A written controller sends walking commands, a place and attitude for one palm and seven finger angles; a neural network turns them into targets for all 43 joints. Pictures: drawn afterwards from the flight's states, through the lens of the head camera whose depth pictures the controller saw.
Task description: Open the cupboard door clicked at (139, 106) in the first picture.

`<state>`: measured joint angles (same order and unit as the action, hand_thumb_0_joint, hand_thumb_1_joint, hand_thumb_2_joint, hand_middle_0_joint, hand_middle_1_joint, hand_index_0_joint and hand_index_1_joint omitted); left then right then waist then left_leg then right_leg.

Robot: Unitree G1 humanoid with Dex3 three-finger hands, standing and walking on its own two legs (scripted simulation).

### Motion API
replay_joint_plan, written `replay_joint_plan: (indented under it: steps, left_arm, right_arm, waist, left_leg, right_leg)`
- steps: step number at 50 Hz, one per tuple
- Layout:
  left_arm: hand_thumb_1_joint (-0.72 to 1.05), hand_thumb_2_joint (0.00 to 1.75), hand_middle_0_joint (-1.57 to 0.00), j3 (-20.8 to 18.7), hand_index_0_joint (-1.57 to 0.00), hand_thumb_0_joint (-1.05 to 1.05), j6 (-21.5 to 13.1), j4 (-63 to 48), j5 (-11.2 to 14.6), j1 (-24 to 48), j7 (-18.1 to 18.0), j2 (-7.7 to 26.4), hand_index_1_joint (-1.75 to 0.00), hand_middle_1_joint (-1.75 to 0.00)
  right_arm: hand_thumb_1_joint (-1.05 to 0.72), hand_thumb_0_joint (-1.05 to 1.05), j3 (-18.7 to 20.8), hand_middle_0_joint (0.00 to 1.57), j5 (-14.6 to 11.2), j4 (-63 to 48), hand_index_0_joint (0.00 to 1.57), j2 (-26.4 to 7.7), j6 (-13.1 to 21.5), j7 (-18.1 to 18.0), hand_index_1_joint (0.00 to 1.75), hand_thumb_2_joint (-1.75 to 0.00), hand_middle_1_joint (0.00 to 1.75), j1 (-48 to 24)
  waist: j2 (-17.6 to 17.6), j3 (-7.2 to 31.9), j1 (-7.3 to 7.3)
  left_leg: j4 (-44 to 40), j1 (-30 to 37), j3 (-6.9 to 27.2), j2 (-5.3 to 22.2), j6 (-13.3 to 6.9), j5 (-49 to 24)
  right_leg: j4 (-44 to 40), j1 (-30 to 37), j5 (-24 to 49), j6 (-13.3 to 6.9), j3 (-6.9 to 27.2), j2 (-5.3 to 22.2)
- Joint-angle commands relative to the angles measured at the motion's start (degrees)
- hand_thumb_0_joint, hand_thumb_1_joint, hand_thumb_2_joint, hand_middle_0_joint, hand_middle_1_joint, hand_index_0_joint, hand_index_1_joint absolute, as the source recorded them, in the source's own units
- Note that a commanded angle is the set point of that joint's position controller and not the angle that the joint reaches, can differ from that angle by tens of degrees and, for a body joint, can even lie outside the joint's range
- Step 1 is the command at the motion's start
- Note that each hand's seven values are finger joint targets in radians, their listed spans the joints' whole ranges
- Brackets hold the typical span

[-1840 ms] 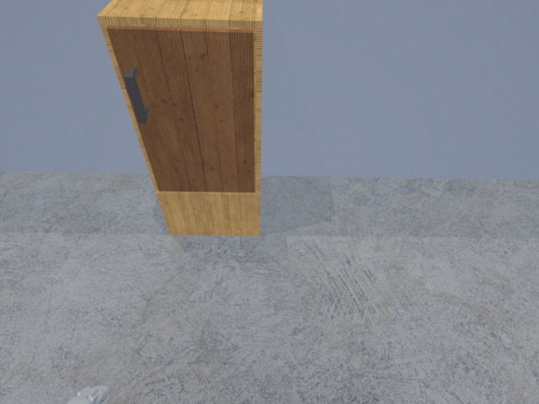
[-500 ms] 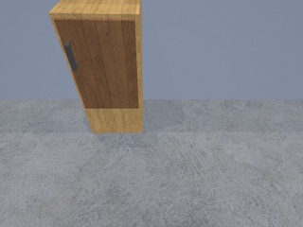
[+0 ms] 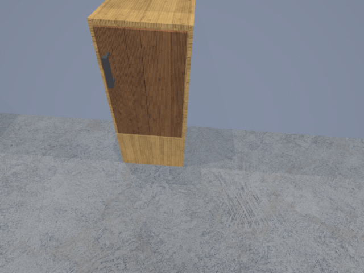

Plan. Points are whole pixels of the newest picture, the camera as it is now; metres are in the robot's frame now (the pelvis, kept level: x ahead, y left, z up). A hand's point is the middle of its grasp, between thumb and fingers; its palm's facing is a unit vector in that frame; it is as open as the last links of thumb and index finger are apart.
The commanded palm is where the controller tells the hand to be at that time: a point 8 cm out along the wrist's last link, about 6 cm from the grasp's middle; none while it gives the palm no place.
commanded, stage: take the last steps up to it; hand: left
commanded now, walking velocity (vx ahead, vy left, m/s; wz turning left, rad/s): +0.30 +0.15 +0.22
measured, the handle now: (109, 70) +0.88 +0.39 -0.03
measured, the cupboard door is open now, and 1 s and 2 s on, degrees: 0 0 0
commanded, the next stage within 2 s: come to a stop and stand still in 0.74 s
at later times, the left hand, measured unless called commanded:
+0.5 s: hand (87, 249) +0.21 +0.27 -0.17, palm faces +0.06 -0.98 -0.18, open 7.3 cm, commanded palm none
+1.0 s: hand (90, 217) +0.30 +0.30 -0.18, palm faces +0.14 -0.97 -0.21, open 7.3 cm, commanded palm none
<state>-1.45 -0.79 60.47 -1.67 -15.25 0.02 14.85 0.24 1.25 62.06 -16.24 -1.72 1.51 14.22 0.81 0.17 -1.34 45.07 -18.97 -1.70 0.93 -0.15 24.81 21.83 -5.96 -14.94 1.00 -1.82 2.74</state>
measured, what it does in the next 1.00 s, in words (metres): walks ahead: left foot, then right foot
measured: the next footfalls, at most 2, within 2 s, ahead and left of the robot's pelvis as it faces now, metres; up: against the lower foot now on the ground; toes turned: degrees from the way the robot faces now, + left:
left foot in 0.10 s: +0.10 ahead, +0.15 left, +0.00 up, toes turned +8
right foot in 0.64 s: +0.35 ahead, -0.01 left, +0.00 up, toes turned -5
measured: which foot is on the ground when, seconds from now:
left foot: up 0.00-0.08, down 0.10-0.64, up 0.66-1.00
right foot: down 0.00-0.12, up 0.14-0.62, down 0.64-1.00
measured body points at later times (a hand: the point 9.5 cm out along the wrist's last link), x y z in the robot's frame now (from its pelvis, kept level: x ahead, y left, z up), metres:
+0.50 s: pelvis +0.15 +0.09 -0.01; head +0.16 +0.08 +0.44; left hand +0.20 +0.32 -0.15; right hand +0.08 -0.10 -0.17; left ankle +0.06 +0.15 -0.74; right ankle +0.24 -0.02 -0.70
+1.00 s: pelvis +0.32 +0.12 -0.01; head +0.35 +0.12 +0.44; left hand +0.29 +0.35 -0.16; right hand +0.42 -0.12 -0.15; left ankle +0.39 +0.26 -0.73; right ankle +0.31 -0.01 -0.74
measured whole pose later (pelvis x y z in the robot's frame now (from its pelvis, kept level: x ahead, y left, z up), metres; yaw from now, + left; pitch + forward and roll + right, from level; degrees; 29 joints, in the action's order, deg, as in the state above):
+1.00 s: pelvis +0.32 +0.12 -0.01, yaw +4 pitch -1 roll -1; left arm -2.8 -0.8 61.5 -1.6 -17.9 -1.6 9.5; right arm 2.1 0.9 57.8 -11.0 0.6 -0.3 10.2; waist -0.4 -3.7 -1.8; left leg 36.5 -23.9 -3.0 5.1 1.7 9.3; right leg 28.0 -9.8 -16.8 0.5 -8.4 3.3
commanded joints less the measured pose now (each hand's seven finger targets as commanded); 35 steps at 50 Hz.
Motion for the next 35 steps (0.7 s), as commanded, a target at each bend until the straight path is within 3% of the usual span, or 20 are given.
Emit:
replay_joint_plan:
  steps: [1,3,4,5,6,7,8,10,12,13,16,19,26,28,30,31,32,33,34,35]
  left_arm:
    - [0.9,0.9,-0.2,-3.57,-0.2,0.0,-1.4,-3.35,-0.3,0.43,-0.78,13.55,-0.3,-0.3]
    - [0.9,0.9,-0.2,-3.64,-0.2,0.0,-0.9,-3.39,-0.13,1.76,-0.63,12.42,-0.3,-0.3]
    - [0.9,0.9,-0.2,-3.24,-0.2,0.0,-0.34,-3.44,0.05,0.97,-0.43,10.54,-0.3,-0.3]
    - [0.9,0.9,-0.2,-2.43,-0.2,0.0,0.2,-4.23,0.46,0.29,-0.12,6.78,-0.3,-0.3]
    - [0.9,0.9,-0.2,-1.68,-0.2,0.0,0.26,-6.99,0.69,2.05,-0.03,2.57,-0.3,-0.3]
    - [0.9,0.9,-0.2,-1.62,-0.2,0.0,0.05,-7.9,0.58,4.33,-0.17,2.53,-0.3,-0.3]
    - [0.9,0.9,-0.2,-1.72,-0.2,0.0,-0.03,-7.09,0.37,3.69,-0.19,2.71,-0.3,-0.3]
    - [0.9,0.9,-0.2,-2.28,-0.2,0.0,-0.44,-4.47,0.02,1.7,0.46,2.2,-0.3,-0.3]
    - [0.9,0.9,-0.2,-1.79,-0.2,0.0,-0.35,-2.78,-0.08,-1.92,0.59,0.25,-0.3,-0.3]
    - [0.9,0.9,-0.2,-1.73,-0.2,0.0,-0.33,-2.36,-0.02,-2.7,0.63,-0.2,-0.3,-0.3]
    - [0.9,0.9,-0.2,-1.77,-0.2,0.0,0.13,-2.99,-0.05,-1.18,0.27,-0.59,-0.3,-0.3]
    - [0.9,0.9,-0.2,-1.82,-0.2,0.0,-0.03,-4.72,0.0,3.33,0.2,-1.42,-0.3,-0.3]
    - [0.9,0.9,-0.2,-1.88,-0.2,0.0,-0.85,-7.44,0.06,11.0,0.13,-3.61,-0.3,-0.3]
    - [0.9,0.9,-0.2,-1.98,-0.2,0.0,-1.34,-7.53,0.17,9.16,0.01,-3.29,-0.3,-0.3]
    - [0.9,0.9,-0.2,-2.47,-0.2,0.0,-1.93,-4.88,-0.05,0.18,-0.22,-2.44,-0.3,-0.3]
    - [0.9,0.9,-0.2,-3.21,-0.2,0.0,-2.46,-2.65,-0.24,-7.38,-0.46,-0.63,-0.3,-0.3]
    - [0.9,0.9,-0.2,-4.48,-0.2,0.0,-3.25,-0.73,-0.58,-15.51,-1.07,4.07,-0.3,-0.3]
    - [0.9,0.9,-0.2,-5.4,-0.2,0.0,-3.45,0.01,0.13,-19.06,-1.51,8.55,-0.3,-0.3]
    - [0.9,0.9,-0.2,-5.73,-0.2,0.0,-3.09,-0.68,0.85,-15.47,-1.71,8.72,-0.3,-0.3]
    - [0.9,0.9,-0.2,-5.06,-0.2,0.0,-2.88,-1.64,0.78,-10.51,-1.79,6.71,-0.3,-0.3]
  right_arm:
    - [-0.9,0.0,1.78,0.2,-0.74,-6.55,0.2,-3.56,2.39,0.56,0.3,-0.9,0.3,-1.6]
    - [-0.9,0.0,2.08,0.2,-0.76,-4.28,0.2,-2.68,2.6,0.4,0.3,-0.9,0.3,5.74]
    - [-0.9,0.0,2.57,0.2,-0.64,-2.63,0.2,-4.29,2.65,-0.01,0.3,-0.9,0.3,11.38]
    - [-0.9,0.0,3.87,0.2,0.01,-1.33,0.2,-8.18,2.92,-0.55,0.3,-0.9,0.3,16.8]
    - [-0.9,0.0,4.87,0.2,0.43,-1.1,0.2,-12.37,3.33,-1.09,0.3,-0.9,0.3,21.29]
    - [-0.9,0.0,4.53,0.2,0.02,-1.25,0.2,-11.89,2.9,-1.62,0.3,-0.9,0.3,18.84]
    - [-0.9,0.0,3.85,0.2,-0.03,-2.5,0.2,-9.11,2.92,-1.7,0.3,-0.9,0.3,15.25]
    - [-0.9,0.0,2.67,0.2,0.1,-3.61,0.2,-4.44,4.02,-2.16,0.3,-0.9,0.3,9.76]
    - [-0.9,0.0,2.04,0.2,-0.1,-2.96,0.2,-2.14,5.2,-2.44,0.3,-0.9,0.3,9.43]
    - [-0.9,0.0,1.97,0.2,-0.4,-2.22,0.2,-1.22,5.6,-2.63,0.3,-0.9,0.3,9.93]
    - [-0.9,0.0,2.07,0.2,-0.54,-0.7,0.2,0.12,6.06,-2.86,0.3,-0.9,0.3,12.25]
    - [-0.9,0.0,2.32,0.2,-0.4,0.74,0.2,1.27,6.28,-3.11,0.3,-0.9,0.3,14.75]
    - [-0.9,0.0,2.39,0.2,0.16,3.4,0.2,2.63,6.18,-3.44,0.3,-0.9,0.3,18.33]
    - [-0.9,0.0,2.39,0.2,0.11,3.59,0.2,2.24,6.06,-3.4,0.3,-0.9,0.3,18.04]
    - [-0.9,0.0,2.53,0.2,-0.4,3.33,0.2,0.98,6.09,-3.48,0.3,-0.9,0.3,16.28]
    - [-0.9,0.0,2.75,0.2,-0.86,2.55,0.2,0.64,6.22,-3.32,0.3,-0.9,0.3,14.49]
    - [-0.9,0.0,2.71,0.2,-1.3,0.96,0.2,2.16,6.46,-2.79,0.3,-0.9,0.3,13.96]
    - [-0.9,0.0,2.58,0.2,-1.28,-0.68,0.2,3.66,6.55,-2.51,0.3,-0.9,0.3,15.8]
    - [-0.9,0.0,3.06,0.2,-0.8,-0.67,0.2,1.94,5.91,-2.75,0.3,-0.9,0.3,12.57]
    - [-0.9,0.0,3.02,0.2,-0.64,-1.49,0.2,3.46,5.43,-2.35,0.3,-0.9,0.3,7.71]
  waist:
    - [7.64,-4.71,1.5]
    - [5.13,-3.88,4.6]
    - [0.03,-2.98,6.2]
    - [-13.93,-2.86,7.98]
    - [-25.37,-3.83,8.63]
    - [-16.1,-5.69,7.15]
    - [-11.84,-5.06,5.52]
    - [-4.95,-6.93,3.0]
    - [-4.14,-4.97,1.53]
    - [-3.63,-3.41,1.24]
    - [-4.0,-4.0,1.54]
    - [-1.39,-5.58,2.54]
    - [-3.89,-9.12,4.72]
    - [-2.29,-7.99,3.47]
    - [-1.79,-3.76,-0.75]
    - [-1.87,-0.24,-4.22]
    - [5.69,6.05,-6.69]
    - [12.56,10.72,-5.25]
    - [5.97,7.43,-5.21]
    - [4.28,0.05,-4.42]
  left_leg:
    - [-6.86,-2.73,-0.82,3.24,0.44,-2.65]
    - [-13.99,10.87,-5.26,0.08,0.55,-9.18]
    - [-16.2,17.54,-5.42,-0.64,0.95,-7.55]
    - [-23.69,20.7,8.17,6.95,-1.76,4.47]
    - [-36.03,18.31,29.16,18.85,-7.52,10.8]
    - [-38.13,14.08,31.07,21.2,-11.19,13.16]
    - [-38.07,10.81,30.16,20.44,-12.16,15.18]
    - [-37.06,6.28,21.79,15.84,-10.26,7.62]
    - [-36.07,7.65,14.06,12.39,-9.32,-5.69]
    - [-35.53,9.47,12.13,11.64,-9.77,-11.36]
    - [-35.8,13.98,10.5,12.46,-11.61,-17.48]
    - [-35.58,17.11,10.19,13.75,-13.14,-22.26]
    - [-31.37,20.6,6.27,12.74,-11.42,-36.24]
    - [-27.38,19.44,4.76,12.27,-10.48,-45.21]
    - [-17.16,17.02,1.71,9.91,-7.8,-56.2]
    - [-7.62,11.29,-0.31,7.9,-5.78,-53.94]
    - [7.24,-0.8,-3.22,3.06,-3.35,-37.58]
    - [24.94,-11.82,-3.82,-3.97,-1.28,4.67]
    - [30.75,-13.13,2.92,-0.28,-2.24,5.87]
    - [32.41,-15.57,2.99,1.91,-2.16,2.76]
  right_leg:
    - [-7.83,-3.68,-3.59,-8.65,8.4,17.04]
    - [-2.55,-12.58,-7.99,-5.44,2.02,12.93]
    - [4.98,-17.32,-10.72,-4.01,-1.36,9.63]
    - [21.5,-24.96,-14.41,-1.74,-5.99,3.94]
    - [38.65,-33.61,-24.12,0.34,-6.88,-2.59]
    - [45.34,-34.81,-21.01,-1.49,-0.24,0.77]
    - [48.94,-33.87,-16.93,-2.56,0.55,3.12]
    - [48.92,-31.57,-8.0,-2.18,0.45,5.3]
    - [46.03,-28.67,-3.0,-1.16,-0.75,5.28]
    - [44.61,-28.04,-1.79,-0.86,-1.03,5.11]
    - [40.02,-30.92,-0.83,0.05,-0.99,5.39]
    - [33.72,-32.82,-0.41,0.45,-1.07,5.47]
    - [20.73,-29.61,-1.32,-1.06,-4.26,2.95]
    - [16.7,-23.59,-2.07,-2.39,-5.3,1.06]
    - [11.53,-10.42,2.08,-3.45,-7.32,-2.19]
    - [9.21,0.86,6.89,-4.8,-5.07,-0.38]
    - [7.48,14.48,11.87,-9.82,9.82,11.74]
    - [-1.26,21.75,21.7,-17.55,32.27,27.22]
    - [-3.61,15.54,15.56,-18.77,30.95,26.95]
    - [-6.23,6.86,8.76,-17.28,27.72,25.1]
